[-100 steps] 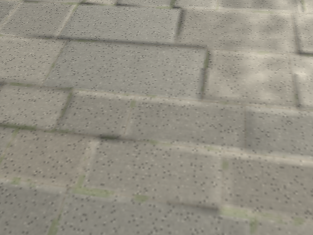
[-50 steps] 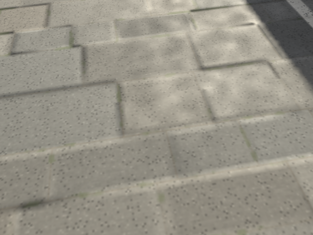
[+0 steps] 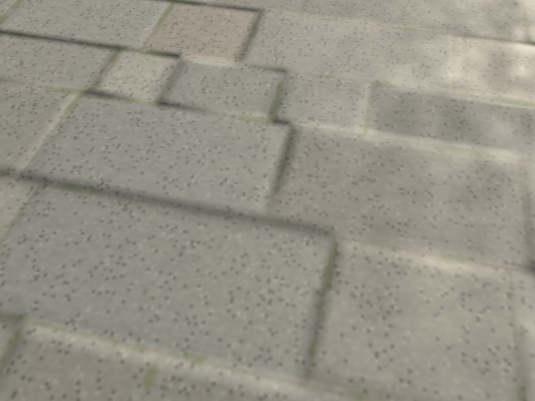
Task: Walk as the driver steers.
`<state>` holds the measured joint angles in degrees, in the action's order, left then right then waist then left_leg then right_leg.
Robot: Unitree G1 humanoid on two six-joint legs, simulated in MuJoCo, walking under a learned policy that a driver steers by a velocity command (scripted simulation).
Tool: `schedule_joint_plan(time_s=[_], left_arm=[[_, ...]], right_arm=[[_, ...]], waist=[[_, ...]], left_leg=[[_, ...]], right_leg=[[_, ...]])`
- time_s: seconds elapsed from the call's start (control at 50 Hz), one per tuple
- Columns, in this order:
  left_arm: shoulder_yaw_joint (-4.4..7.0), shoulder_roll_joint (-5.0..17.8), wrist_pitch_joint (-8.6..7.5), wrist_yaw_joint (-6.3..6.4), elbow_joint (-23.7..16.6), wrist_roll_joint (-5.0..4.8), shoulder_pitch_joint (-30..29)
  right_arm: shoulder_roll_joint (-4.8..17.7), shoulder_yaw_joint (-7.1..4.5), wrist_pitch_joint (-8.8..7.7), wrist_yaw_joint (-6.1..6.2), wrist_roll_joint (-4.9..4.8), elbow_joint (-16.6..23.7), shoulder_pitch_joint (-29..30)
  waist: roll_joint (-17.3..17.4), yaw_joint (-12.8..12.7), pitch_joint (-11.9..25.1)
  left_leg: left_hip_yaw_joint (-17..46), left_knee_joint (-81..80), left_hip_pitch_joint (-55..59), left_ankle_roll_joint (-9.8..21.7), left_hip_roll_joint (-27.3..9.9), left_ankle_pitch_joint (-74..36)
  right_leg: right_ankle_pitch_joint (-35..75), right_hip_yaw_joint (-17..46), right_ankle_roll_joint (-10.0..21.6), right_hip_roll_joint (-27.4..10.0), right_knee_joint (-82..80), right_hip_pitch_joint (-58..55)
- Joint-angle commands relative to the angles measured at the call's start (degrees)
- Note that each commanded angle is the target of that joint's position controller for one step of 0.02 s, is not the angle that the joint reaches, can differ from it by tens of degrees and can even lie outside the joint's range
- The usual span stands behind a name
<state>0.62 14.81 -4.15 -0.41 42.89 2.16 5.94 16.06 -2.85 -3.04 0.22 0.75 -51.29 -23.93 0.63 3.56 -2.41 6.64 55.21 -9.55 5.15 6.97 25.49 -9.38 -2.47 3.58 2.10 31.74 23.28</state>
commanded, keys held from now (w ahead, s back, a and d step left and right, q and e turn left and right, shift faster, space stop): w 0.44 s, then w+e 0.56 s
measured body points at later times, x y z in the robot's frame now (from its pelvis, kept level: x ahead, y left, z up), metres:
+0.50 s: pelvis +0.26 +0.03 +0.00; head +0.29 +0.04 +0.45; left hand +0.21 +0.28 -0.15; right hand +0.47 -0.20 -0.09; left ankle +0.35 +0.10 -0.73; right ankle +0.09 -0.08 -0.68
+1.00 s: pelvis +0.52 +0.01 -0.01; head +0.55 +0.00 +0.44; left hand +0.75 +0.18 -0.12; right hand +0.41 -0.22 -0.15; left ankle +0.36 +0.10 -0.72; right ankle +0.61 -0.07 -0.72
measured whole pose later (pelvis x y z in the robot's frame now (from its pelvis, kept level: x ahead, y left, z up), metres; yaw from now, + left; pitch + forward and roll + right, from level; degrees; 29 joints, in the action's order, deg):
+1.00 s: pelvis +0.52 +0.01 -0.01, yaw -14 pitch +1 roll +0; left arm 1.9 12.1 -1.1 -2.9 46.8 2.2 2.1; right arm 11.7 -1.7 -3.9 2.0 1.3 -57.4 -24.6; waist -0.4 2.5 -3.5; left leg -17.8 23.4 6.0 1.0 -0.7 27.0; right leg -10.3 -8.3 9.3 1.8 33.7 26.6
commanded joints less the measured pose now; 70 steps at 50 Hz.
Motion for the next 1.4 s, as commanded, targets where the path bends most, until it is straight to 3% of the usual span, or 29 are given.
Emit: schedule_joint_plan(time_s=[0.02,0.08,0.16,0.24,0.34,0.4,0.44,0.46,0.48,0.5,0.52,0.54,0.58,0.66,0.78,0.88,0.94,0.98,1.0,1.02,1.04,1.06,1.08,1.1,1.12,1.14,1.18,1.24,1.4], left_arm=[[2.7,6.29,0.12,-0.05,0.78,-0.62,9.63],[2.16,4.85,-1.02,0.02,3.24,-1.06,11.11],[2.57,5.77,-1.84,-0.21,5.99,-1.74,14.8],[2.46,5.45,-1.49,-0.32,8.17,-1.84,17.8],[2.77,6.88,-1.21,0.02,10.67,-1.43,21.65],[2.96,7.68,-0.76,0.55,11.55,-1.13,20.74],[2.81,7.5,-0.34,0.66,11.89,-1.32,20.03],[2.04,5.34,-0.46,0.54,10.18,-1.74,19.9],[0.75,-1.1,-0.29,0.38,9.22,-3.2,26.93],[2.71,6.49,0.31,0.94,10.37,-1.43,23.13],[3.08,6.36,0.22,0.61,9.21,-1.52,18.89],[2.77,4.8,0.18,0.29,9.13,-1.75,17.1],[2.78,3.32,1.61,-0.37,10.15,-0.63,17.96],[2.96,1.55,3.35,-1.52,9.06,-0.48,14.16],[2.29,0.13,3.26,-2.43,4.74,-0.67,2.07],[1.4,-0.41,3.07,-2.92,1.26,-0.28,-6.06],[1.94,0.81,3.13,-2.64,1.33,-0.08,-3.64],[3.03,2.68,2.92,-2.15,3.38,-0.01,4.1],[4.08,4.35,2.43,-1.72,5.65,0.31,11.54],[5.91,9.19,2.29,-0.85,7.41,1.01,19.36],[7.43,14.96,3.05,-0.37,5.69,-0.09,16.05],[7.29,14.17,3.85,-0.12,5.76,-1.43,17.3],[6.63,11.7,3.79,0.41,6.17,-1.69,14.01],[5.85,8.35,3.44,0.47,6.33,-1.75,11.55],[5.34,6.87,2.84,0.7,6.25,-1.85,9.52],[4.94,6.01,2.23,0.86,5.88,-1.99,8.18],[4.9,6.8,0.98,0.56,6.16,-2.32,9.36],[5.36,8.73,0.57,0.3,6.62,-2.2,12.63],[4.7,7.77,0.69,0.81,8.33,-1.52,21.5]], right_arm=[[5.67,-0.79,-0.93,-0.47,0.5,4.56,2.01],[4.03,-0.39,0.43,-1.58,1.5,4.43,2.21],[2.68,0.27,1.08,-2.31,1.86,6.22,8.49],[0.92,1.51,0.76,-2.62,1.4,9.32,18.75],[1.44,1.93,0.4,-2.23,0.85,11.17,25.43],[2.73,1.33,-0.07,-1.63,1.08,10.62,23.03],[4.74,0.07,-1.0,-0.73,1.83,5.76,9.36],[8.77,-1.14,-1.53,0.02,3.17,3.92,-0.55],[14.2,-2.59,-1.1,0.18,3.37,3.66,-2.78],[10.56,-2.19,-0.39,-0.1,0.81,3.94,-0.09],[7.12,-1.18,-0.48,-0.17,0.47,4.57,5.81],[4.2,-0.49,-1.02,-0.43,0.64,4.7,8.83],[1.86,0.14,-2.0,-0.1,0.51,3.64,9.84],[2.94,-0.32,-3.74,0.05,-0.08,1.52,6.45],[2.2,-0.09,-3.48,0.56,0.07,-1.08,2.07],[3.27,-0.24,-2.76,1.5,0.28,-3.78,-2.91],[5.03,-0.62,-1.89,2.21,0.52,-4.25,-2.27],[6.79,-1.15,-0.94,2.35,0.74,-3.93,-1.08],[7.25,-1.32,-0.52,2.09,0.57,-3.41,-0.34],[6.19,-1.1,-0.65,1.72,0.36,-1.68,0.43],[0.85,-0.4,-1.31,0.37,-0.32,2.83,0.16],[5.53,-1.04,-2.19,0.02,0.33,4.55,7.04],[4.35,-0.65,-3.07,-0.26,-0.32,5.72,9.73],[4.4,-0.69,-3.46,-0.12,-0.51,5.0,8.48],[4.13,-0.79,-2.72,0.01,0.39,4.97,8.54],[3.44,-0.6,-1.51,-0.11,1.49,4.51,6.88],[2.47,-0.53,0.37,-0.57,2.19,4.98,6.59],[2.06,-0.33,1.2,-0.89,1.98,7.74,12.95],[1.86,0.75,0.42,-1.75,1.14,12.78,27.48]], waist=[[-1.16,-4.74,3.25],[-5.86,-2.61,2.36],[-5.25,-2.78,0.4],[-5.04,-4.87,-1.33],[-5.09,-6.53,-1.83],[-4.94,-4.32,-0.89],[-2.63,1.48,6.35],[2.21,5.0,12.98],[15.09,2.01,19.52],[5.59,2.37,15.43],[3.7,-0.09,6.71],[2.58,-1.38,3.05],[4.3,-3.9,0.61],[3.03,-4.88,-0.32],[2.71,-3.02,-3.1],[2.79,-0.82,-4.09],[4.63,-3.03,-1.52],[5.67,-6.6,3.27],[4.31,-10.03,7.19],[-1.11,-13.54,12.18],[-15.66,-8.73,15.78],[-4.22,-11.33,14.39],[-2.06,-9.21,7.23],[2.03,-6.06,2.06],[2.74,-3.87,0.38],[2.02,-2.34,0.7],[0.67,-1.46,1.61],[-1.39,-2.97,0.15],[-4.16,-9.34,-0.3]], left_leg=[[0.51,13.81,-24.4,-0.39,-6.01,-6.31],[-1.74,9.28,-20.85,-1.81,-8.04,-7.99],[-4.99,4.07,-26.3,-3.6,-10.48,-12.8],[-8.59,-9.45,-26.23,-4.78,-11.23,-20.51],[-10.1,-19.88,-22.27,-2.94,-9.55,-22.59],[-10.37,-23.66,-16.79,-0.42,-7.66,-17.35],[-11.0,-28.83,1.12,2.26,-5.37,-17.66],[1.0,-29.98,16.04,5.28,-16.56,-12.43],[27.28,-35.45,29.44,12.42,-33.07,-8.84],[29.73,-39.16,23.48,11.76,-31.2,-3.92],[19.98,-40.82,15.19,9.79,-28.65,-4.68],[13.35,-43.35,8.75,7.84,-25.94,-9.76],[4.03,-46.0,2.17,4.27,-21.82,-16.56],[-4.23,-48.11,2.45,3.32,-20.74,-25.62],[-13.36,-48.0,5.3,1.49,-18.7,-33.94],[-17.56,-44.76,12.86,0.99,-20.81,-44.79],[-20.24,-36.19,17.0,0.44,-21.94,-66.1],[-21.06,-22.56,16.91,0.94,-22.48,-73.92],[-21.53,-10.79,12.36,0.4,-22.01,-67.28],[-21.79,6.73,0.08,-1.23,-20.06,-47.54],[-17.59,29.12,-26.92,-5.12,-5.5,4.67],[-5.75,30.91,-34.13,-4.58,-6.84,1.84],[-4.38,26.75,-35.61,-4.09,-10.34,-3.63],[-4.77,20.05,-31.84,-4.21,-12.36,-6.42],[-4.42,15.62,-28.18,-4.88,-13.62,-6.76],[-4.56,13.27,-24.47,-5.73,-13.87,-7.15],[-5.67,9.5,-22.61,-7.08,-13.59,-7.61],[-6.99,1.74,-25.54,-8.54,-13.55,-13.67],[-8.12,-17.3,-28.02,-6.6,-10.49,-25.46]], right_leg=[[-3.84,27.85,9.31,-19.34,-17.65,-22.32],[8.83,17.5,7.38,-14.28,-19.88,-17.23],[13.46,12.68,8.59,-13.3,-23.46,-17.48],[18.04,7.73,7.4,-10.59,-24.41,-17.66],[22.61,7.35,6.69,-13.23,-22.25,-22.56],[32.97,6.91,5.59,-14.74,-16.39,-26.14],[39.13,3.64,3.77,-11.53,0.04,-23.06],[22.85,2.18,2.67,-8.81,15.76,-11.77],[-18.64,-1.07,0.45,1.45,35.83,7.73],[-19.56,5.57,1.31,-0.36,40.28,12.59],[-14.04,6.57,1.72,-3.07,39.22,13.34],[-10.2,6.36,1.62,-5.07,36.27,11.31],[-7.41,5.94,0.68,-6.62,32.85,6.68],[-1.57,4.99,-0.37,-7.03,31.55,10.29],[9.42,1.41,-1.32,-6.64,18.02,15.31],[8.23,-4.45,1.15,-4.7,6.71,13.47],[0.51,-7.25,4.49,-0.72,4.61,7.22],[-5.18,-7.73,7.55,2.86,2.86,-1.99],[-4.29,-6.24,9.46,3.95,-1.85,-12.14],[-9.48,6.38,12.9,-4.78,-5.55,-25.71],[-7.27,40.06,22.67,-21.34,-11.64,-42.03],[-4.57,41.68,23.19,-21.58,-15.9,-40.31],[-1.62,33.64,20.93,-20.61,-16.95,-33.77],[5.55,28.15,17.86,-17.97,-18.28,-25.11],[11.01,23.6,15.62,-14.6,-18.59,-20.14],[14.62,20.15,14.69,-12.19,-19.0,-16.97],[19.66,17.52,14.36,-9.97,-19.17,-14.62],[18.61,16.75,12.99,-8.07,-20.4,-13.28],[24.07,17.57,9.16,-8.54,-17.6,-24.15]])
Velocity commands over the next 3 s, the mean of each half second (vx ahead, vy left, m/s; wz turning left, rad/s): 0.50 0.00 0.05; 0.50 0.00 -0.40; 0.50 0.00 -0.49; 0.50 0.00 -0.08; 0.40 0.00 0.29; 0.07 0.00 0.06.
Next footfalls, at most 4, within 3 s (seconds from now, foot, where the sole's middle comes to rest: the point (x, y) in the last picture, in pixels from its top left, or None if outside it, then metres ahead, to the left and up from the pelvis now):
0.46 left None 0.39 0.11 -0.76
1.02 right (299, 328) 0.65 -0.08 -0.76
1.54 left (281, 220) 1.00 -0.06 -0.76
2.04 right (374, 186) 1.12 -0.37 -0.76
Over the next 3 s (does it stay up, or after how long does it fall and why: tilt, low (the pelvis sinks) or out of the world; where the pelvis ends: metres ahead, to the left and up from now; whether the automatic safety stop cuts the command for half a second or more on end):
stays up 1.26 -0.33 0.02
